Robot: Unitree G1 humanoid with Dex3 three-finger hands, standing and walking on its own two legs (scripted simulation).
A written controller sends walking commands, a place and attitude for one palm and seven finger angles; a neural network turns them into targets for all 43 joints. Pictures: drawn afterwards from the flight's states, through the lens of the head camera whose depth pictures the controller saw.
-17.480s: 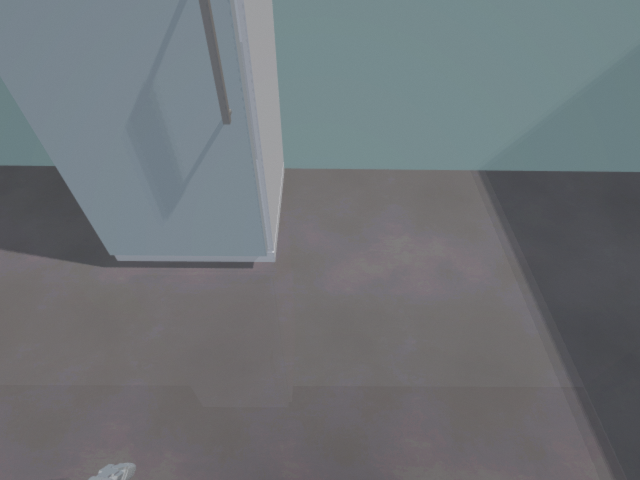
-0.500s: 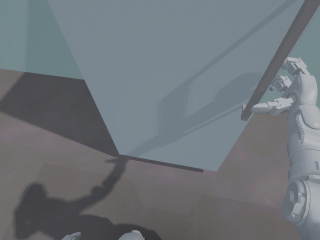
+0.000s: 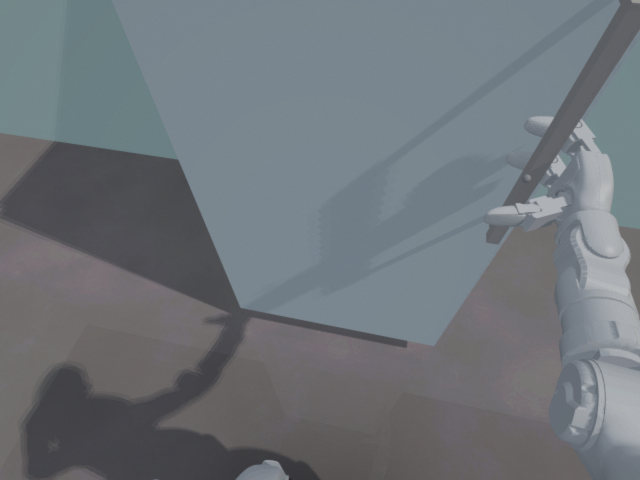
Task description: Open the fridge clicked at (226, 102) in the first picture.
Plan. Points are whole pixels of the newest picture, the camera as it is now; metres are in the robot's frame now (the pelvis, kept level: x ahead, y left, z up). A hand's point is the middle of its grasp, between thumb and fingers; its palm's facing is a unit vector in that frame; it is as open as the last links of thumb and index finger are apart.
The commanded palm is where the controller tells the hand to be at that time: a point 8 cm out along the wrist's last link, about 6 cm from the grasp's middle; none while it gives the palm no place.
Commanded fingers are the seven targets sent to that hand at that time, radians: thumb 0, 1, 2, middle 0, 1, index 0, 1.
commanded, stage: slide the fingers in behind the handle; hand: right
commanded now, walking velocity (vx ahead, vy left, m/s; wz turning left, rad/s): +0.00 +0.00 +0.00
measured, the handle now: (542, 146) +0.53 -0.20 +0.13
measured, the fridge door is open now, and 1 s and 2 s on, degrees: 0 0 1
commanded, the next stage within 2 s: grip the handle and tug to test in 0.48 s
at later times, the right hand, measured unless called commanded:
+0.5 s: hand (523, 178) +0.47 -0.17 +0.13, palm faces +0.06 +1.00 +0.00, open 14.0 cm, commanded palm +0.44 -0.22 +0.13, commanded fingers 0.00 0.50 -0.30 0.30 1.20 0.30 1.20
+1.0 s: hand (523, 176) +0.48 -0.17 +0.12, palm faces +0.06 +1.00 +0.00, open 9.9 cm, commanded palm +0.45 -0.21 +0.13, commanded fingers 0.00 -0.53 -0.74 0.41 1.35 0.41 1.35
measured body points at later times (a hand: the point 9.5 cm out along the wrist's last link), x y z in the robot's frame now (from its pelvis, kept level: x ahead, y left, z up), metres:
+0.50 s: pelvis +0.00 +0.00 +0.00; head +0.06 +0.00 +0.45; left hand +0.03 +0.27 -0.12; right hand +0.46 -0.23 +0.13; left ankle +0.03 +0.13 -0.71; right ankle -0.03 -0.12 -0.71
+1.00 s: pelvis +0.00 +0.00 +0.00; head +0.07 +0.00 +0.44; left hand +0.04 +0.26 -0.12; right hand +0.47 -0.23 +0.13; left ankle +0.03 +0.13 -0.71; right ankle -0.03 -0.12 -0.71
